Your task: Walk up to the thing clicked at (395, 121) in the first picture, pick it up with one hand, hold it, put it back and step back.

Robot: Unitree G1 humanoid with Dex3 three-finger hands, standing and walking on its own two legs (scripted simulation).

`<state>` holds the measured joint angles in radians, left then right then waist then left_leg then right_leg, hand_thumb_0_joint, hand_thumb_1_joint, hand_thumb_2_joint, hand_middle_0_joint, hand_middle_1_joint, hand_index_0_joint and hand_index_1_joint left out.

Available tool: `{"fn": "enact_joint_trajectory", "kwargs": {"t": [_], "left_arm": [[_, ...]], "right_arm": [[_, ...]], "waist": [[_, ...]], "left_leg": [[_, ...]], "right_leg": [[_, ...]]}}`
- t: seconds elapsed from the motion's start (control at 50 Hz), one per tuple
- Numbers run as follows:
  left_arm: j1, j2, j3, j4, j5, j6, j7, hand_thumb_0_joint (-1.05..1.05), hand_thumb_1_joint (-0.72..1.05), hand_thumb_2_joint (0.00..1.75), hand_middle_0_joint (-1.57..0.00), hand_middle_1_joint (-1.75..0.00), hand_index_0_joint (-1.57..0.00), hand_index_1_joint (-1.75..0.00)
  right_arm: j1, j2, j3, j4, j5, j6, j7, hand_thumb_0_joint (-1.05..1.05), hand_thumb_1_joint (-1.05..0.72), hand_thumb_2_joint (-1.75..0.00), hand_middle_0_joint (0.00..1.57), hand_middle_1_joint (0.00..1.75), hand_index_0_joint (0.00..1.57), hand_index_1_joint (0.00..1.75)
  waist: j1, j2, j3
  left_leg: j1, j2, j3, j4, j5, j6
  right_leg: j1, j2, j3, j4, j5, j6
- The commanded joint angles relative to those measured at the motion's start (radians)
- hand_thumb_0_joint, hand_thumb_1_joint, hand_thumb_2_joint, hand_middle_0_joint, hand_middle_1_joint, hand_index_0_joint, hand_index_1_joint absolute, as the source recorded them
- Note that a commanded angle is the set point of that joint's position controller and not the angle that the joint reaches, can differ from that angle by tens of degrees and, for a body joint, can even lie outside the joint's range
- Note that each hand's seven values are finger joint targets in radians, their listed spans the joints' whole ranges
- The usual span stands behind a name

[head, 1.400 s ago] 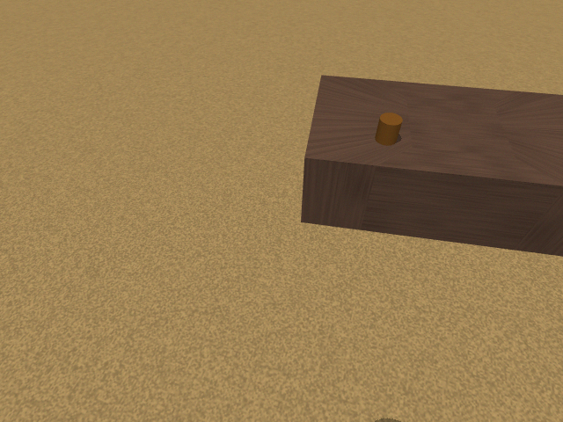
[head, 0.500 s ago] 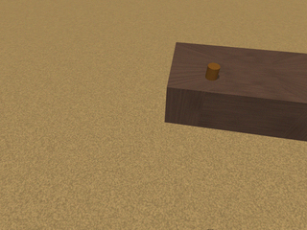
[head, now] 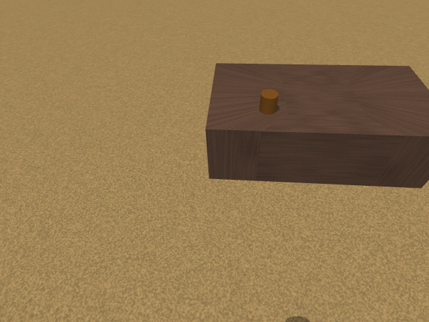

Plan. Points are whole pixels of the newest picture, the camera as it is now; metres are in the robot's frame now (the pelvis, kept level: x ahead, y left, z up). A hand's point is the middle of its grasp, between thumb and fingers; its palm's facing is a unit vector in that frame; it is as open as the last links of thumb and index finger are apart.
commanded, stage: walk up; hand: right
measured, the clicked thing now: (268, 102) +1.20 -0.25 -0.33
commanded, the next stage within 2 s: none
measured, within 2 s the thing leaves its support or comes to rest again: neither
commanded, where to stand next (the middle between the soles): +0.73 +0.00 m, yaw -4 degrees
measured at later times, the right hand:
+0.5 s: hand (340, 259) +0.29 -0.27 -0.14, palm faces -0.02 +0.92 -0.40, open 7.4 cm
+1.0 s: hand (328, 214) +0.44 -0.29 -0.17, palm faces +0.03 +0.95 -0.30, open 7.4 cm
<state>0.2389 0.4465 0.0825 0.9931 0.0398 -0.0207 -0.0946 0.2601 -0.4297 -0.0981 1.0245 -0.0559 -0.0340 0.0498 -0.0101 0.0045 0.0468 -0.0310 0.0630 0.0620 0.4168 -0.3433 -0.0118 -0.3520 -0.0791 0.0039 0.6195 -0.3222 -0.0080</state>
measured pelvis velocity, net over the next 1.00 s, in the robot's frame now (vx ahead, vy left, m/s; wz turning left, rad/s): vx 0.42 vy -0.03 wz -0.07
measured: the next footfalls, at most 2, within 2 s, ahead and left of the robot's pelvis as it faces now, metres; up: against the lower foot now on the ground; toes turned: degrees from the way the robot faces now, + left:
right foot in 0.02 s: +0.12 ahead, -0.15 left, +0.00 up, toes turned -3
left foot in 0.44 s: +0.33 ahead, +0.13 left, +0.00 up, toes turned +3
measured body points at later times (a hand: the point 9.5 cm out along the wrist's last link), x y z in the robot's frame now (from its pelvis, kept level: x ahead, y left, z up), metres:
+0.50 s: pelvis +0.21 +0.01 -0.02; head +0.23 +0.03 +0.43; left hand +0.24 +0.33 -0.14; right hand +0.30 -0.32 -0.11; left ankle +0.29 +0.13 -0.74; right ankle +0.09 -0.14 -0.71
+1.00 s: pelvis +0.42 -0.03 -0.01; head +0.43 -0.06 +0.44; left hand +0.53 +0.28 -0.09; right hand +0.44 -0.34 -0.15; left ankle +0.35 +0.11 -0.66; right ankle +0.48 -0.13 -0.74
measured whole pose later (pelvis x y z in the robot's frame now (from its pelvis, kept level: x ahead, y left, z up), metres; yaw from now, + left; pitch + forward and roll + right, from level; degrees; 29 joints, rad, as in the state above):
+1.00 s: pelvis +0.42 -0.03 -0.01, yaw -4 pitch -4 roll +1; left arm 0.25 0.38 0.04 0.83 0.01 -0.09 -0.06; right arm 0.34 -0.42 -0.05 0.87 0.00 -0.02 0.04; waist 0.00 0.07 0.09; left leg -0.33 0.03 0.01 1.13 -0.45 0.03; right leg -0.34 -0.03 -0.06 0.64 -0.25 -0.04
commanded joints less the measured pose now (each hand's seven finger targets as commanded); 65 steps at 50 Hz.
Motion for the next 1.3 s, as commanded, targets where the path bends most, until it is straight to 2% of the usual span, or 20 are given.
{"fn": "enact_joint_trajectory", "kwargs": {"t": [0.0, 0.04, 0.06, 0.14, 0.32, 0.4, 0.42, 0.46, 0.5, 0.58, 0.72, 0.82, 0.84, 0.86, 0.88, 0.9, 0.98, 1.02, 1.18, 1.28], "left_arm": [[0.252, 0.219, 0.083, 0.01, 0.001, -0.04, 0.038, 0.0, 0.9, 0.9, -0.2, -0.3, -0.2, -0.3], [0.188, 0.326, 0.099, -0.069, 0.011, -0.056, 0.058, 0.0, 0.9, 0.9, -0.2, -0.3, -0.2, -0.3], [0.078, 0.36, 0.092, -0.108, -0.005, -0.054, 0.054, 0.0, 0.9, 0.9, -0.2, -0.3, -0.2, -0.3], [0.008, 0.251, 0.062, -0.128, -0.029, -0.069, 0.059, 0.0, 0.9, 0.9, -0.2, -0.3, -0.2, -0.3], [0.083, 0.256, 0.054, -0.169, -0.026, -0.091, 0.057, 0.0, 0.9, 0.9, -0.2, -0.3, -0.2, -0.3], [0.077, 0.236, 0.039, -0.185, -0.03, -0.077, 0.059, 0.0, 0.9, 0.9, -0.2, -0.3, -0.2, -0.3], [0.098, 0.183, 0.021, -0.197, -0.027, -0.074, 0.062, 0.0, 0.9, 0.9, -0.2, -0.3, -0.2, -0.3], [0.161, 0.131, 0.008, -0.201, -0.042, -0.069, 0.075, 0.0, 0.9, 0.9, -0.2, -0.3, -0.2, -0.3], [0.074, 0.228, 0.012, -0.19, -0.033, -0.068, 0.088, 0.0, 0.9, 0.9, -0.2, -0.3, -0.2, -0.3], [0.148, 0.162, 0.014, -0.147, -0.056, -0.055, 0.059, 0.0, 0.9, 0.9, -0.2, -0.3, -0.2, -0.3], [-0.019, 0.131, 0.019, -0.217, -0.031, -0.054, 0.024, 0.0, 0.9, 0.9, -0.2, -0.3, -0.2, -0.3], [0.134, 0.174, 0.051, -0.157, -0.025, -0.064, 0.037, 0.0, 0.9, 0.9, -0.2, -0.3, -0.2, -0.3], [0.208, 0.214, 0.073, -0.141, -0.022, -0.072, 0.048, 0.0, 0.9, 0.9, -0.2, -0.3, -0.2, -0.3], [0.268, 0.299, 0.097, -0.152, -0.017, -0.081, 0.063, 0.0, 0.9, 0.9, -0.2, -0.3, -0.2, -0.3], [0.225, 0.322, 0.087, -0.185, -0.029, -0.086, 0.066, 0.0, 0.9, 0.9, -0.2, -0.3, -0.2, -0.3], [0.152, 0.328, 0.083, -0.199, -0.043, -0.082, 0.066, 0.0, 0.9, 0.9, -0.2, -0.3, -0.2, -0.3], [0.057, 0.227, 0.054, -0.216, -0.049, -0.09, 0.076, 0.0, 0.9, 0.9, -0.2, -0.3, -0.2, -0.3], [0.07, 0.213, 0.046, -0.221, -0.042, -0.099, 0.076, 0.0, 0.9, 0.9, -0.2, -0.3, -0.2, -0.3], [0.126, 0.232, 0.055, -0.235, -0.027, -0.096, 0.067, 0.0, 0.9, 0.9, -0.2, -0.3, -0.2, -0.3], [0.054, 0.234, 0.041, -0.257, -0.023, -0.081, 0.065, 0.0, 0.9, 0.9, -0.2, -0.3, -0.2, -0.3]], "right_arm": [[-0.168, -0.145, -0.024, -0.158, 0.003, -0.022, -0.01, 0.0, -0.9, -0.9, 0.2, 0.3, 0.2, 0.3], [-0.088, -0.114, -0.002, -0.18, 0.031, -0.007, -0.006, 0.0, -0.9, -0.9, 0.2, 0.3, 0.2, 0.3], [-0.097, -0.208, -0.028, -0.168, 0.023, -0.004, -0.01, 0.0, -0.9, -0.9, 0.2, 0.3, 0.2, 0.3], [0.002, -0.205, -0.024, -0.113, 0.046, -0.015, 0.006, 0.0, -0.9, -0.9, 0.2, 0.3, 0.2, 0.3], [-0.146, -0.162, -0.031, -0.223, 0.023, -0.029, 0.037, 0.0, -0.9, -0.9, 0.2, 0.3, 0.2, 0.3], [-0.005, -0.17, -0.053, -0.187, 0.023, -0.046, 0.023, 0.0, -0.9, -0.9, 0.2, 0.3, 0.2, 0.3], [0.151, -0.222, -0.075, -0.146, 0.014, -0.053, 0.01, 0.0, -0.9, -0.9, 0.2, 0.3, 0.2, 0.3], [0.215, -0.337, -0.101, -0.175, 0.02, -0.062, -0.009, 0.0, -0.9, -0.9, 0.2, 0.3, 0.2, 0.3], [0.123, -0.306, -0.091, -0.199, 0.051, -0.053, -0.011, 0.0, -0.9, -0.9, 0.2, 0.3, 0.2, 0.3], [0.043, -0.217, -0.04, -0.228, 0.055, -0.071, -0.016, 0.0, -0.9, -0.9, 0.2, 0.3, 0.2, 0.3], [0.072, -0.236, -0.039, -0.262, 0.044, -0.071, -0.014, 0.0, -0.9, -0.9, 0.2, 0.3, 0.2, 0.3], [0.024, -0.208, -0.024, -0.3, 0.054, -0.054, -0.017, 0.0, -0.9, -0.9, 0.2, 0.3, 0.2, 0.3], [0.081, -0.155, -0.005, -0.297, 0.053, -0.054, -0.015, 0.0, -0.9, -0.9, 0.2, 0.3, 0.2, 0.3], [0.141, -0.091, 0.018, -0.307, 0.055, -0.052, -0.012, 0.0, -0.9, -0.9, 0.2, 0.3, 0.2, 0.3], [0.156, -0.152, 0.006, -0.289, 0.055, -0.036, -0.019, 0.0, -0.9, -0.9, 0.2, 0.3, 0.2, 0.3], [0.139, -0.221, -0.014, -0.271, 0.047, -0.025, -0.029, 0.0, -0.9, -0.9, 0.2, 0.3, 0.2, 0.3], [0.152, -0.186, -0.006, -0.214, 0.064, -0.019, -0.016, 0.0, -0.9, -0.9, 0.2, 0.3, 0.2, 0.3], [0.152, -0.175, -0.01, -0.214, 0.052, -0.014, -0.005, 0.0, -0.9, -0.9, 0.2, 0.3, 0.2, 0.3], [-0.021, -0.148, -0.017, -0.269, 0.032, -0.03, 0.022, 0.0, -0.9, -0.9, 0.2, 0.3, 0.2, 0.3], [0.086, -0.177, -0.04, -0.227, 0.032, -0.049, 0.015, 0.0, -0.9, -0.9, 0.2, 0.3, 0.2, 0.3]], "waist": [[0.165, -0.164, -0.078], [0.117, -0.293, -0.037], [0.076, -0.214, 0.066], [0.01, -0.132, 0.097], [0.064, -0.094, 0.062], [-0.024, -0.026, -0.035], [-0.092, 0.105, -0.13], [-0.096, 0.279, -0.176], [-0.072, 0.123, -0.053], [0.005, 0.136, 0.025], [-0.023, 0.149, 0.047], [0.084, 0.004, -0.055], [0.118, -0.15, -0.115], [0.124, -0.36, -0.147], [0.1, -0.247, -0.107], [0.083, -0.204, -0.059], [0.015, -0.141, 0.029], [0.014, -0.137, 0.025], [0.069, -0.134, 0.024], [-0.035, -0.075, -0.02]], "left_leg": [[-0.489, 0.013, 0.033, 0.352, -0.243, 0.111], [-0.665, -0.088, -0.068, 0.739, -0.233, 0.042], [-0.598, -0.005, -0.131, 0.729, -0.189, 0.034], [-0.519, 0.071, -0.145, 0.643, -0.001, 0.047], [-0.425, 0.055, -0.048, 0.218, 0.119, 0.011], [-0.084, -0.04, 0.053, 0.082, 0.175, 0.034], [0.101, -0.017, -0.002, 0.066, 0.113, 0.07], [0.257, 0.369, -0.716, -0.176, -0.203, 0.227], [0.082, 0.377, -0.617, -0.144, -0.054, 0.293], [-0.129, 0.195, -0.173, -0.133, 0.33, 0.186], [-0.126, 0.188, -0.054, -0.107, 0.416, 0.225], [-0.299, 0.144, -0.027, 0.177, 0.272, 0.156], [-0.362, 0.076, 0.025, 0.421, 0.237, 0.127], [-0.528, -0.058, 0.042, 0.661, -0.123, 0.077], [-0.59, -0.076, -0.049, 0.764, -0.189, 0.053], [-0.58, -0.02, -0.097, 0.816, -0.19, 0.053], [-0.514, 0.037, -0.143, 0.708, -0.018, 0.053], [-0.476, 0.026, -0.124, 0.661, 0.022, 0.039], [-0.436, 0.031, -0.036, 0.258, 0.137, 0.003], [-0.118, -0.006, -0.001, 0.153, 0.132, 0.038]], "right_leg": [[0.541, 0.074, -0.033, -0.132, 0.056, -0.005], [0.393, -0.295, 0.678, -0.526, -0.623, -0.151], [0.21, -0.344, 0.752, -0.559, -0.703, -0.222], [0.144, -0.193, 0.358, -0.465, -0.282, -0.183], [0.183, -0.142, 0.142, -0.366, 0.053, -0.186], [0.095, -0.089, 0.036, -0.084, 0.326, -0.138], [0.021, -0.024, -0.009, 0.178, 0.334, -0.107], [-0.336, 0.175, 0.021, 0.538, -0.219, -0.051], [-0.345, 0.062, 0.131, 0.638, -0.172, -0.058], [-0.183, 0.025, 0.088, 0.47, 0.011, -0.028], [-0.11, -0.005, -0.037, 0.085, 0.132, -0.006], [0.293, 0.068, -0.079, -0.032, 0.179, -0.046], [0.419, 0.044, -0.02, -0.104, 0.08, -0.063], [0.497, -0.199, 0.385, -0.233, -0.074, -0.128], [0.431, -0.344, 0.67, -0.375, -0.198, -0.202], [0.328, -0.36, 0.707, -0.38, -0.263, -0.257], [0.158, -0.196, 0.287, -0.352, 0.07, -0.172], [0.119, -0.169, 0.204, -0.341, 0.175, -0.199], [0.136, -0.151, 0.097, -0.315, 0.067, -0.199], [-0.03, -0.161, 0.08, -0.162, 0.013, -0.158]]}}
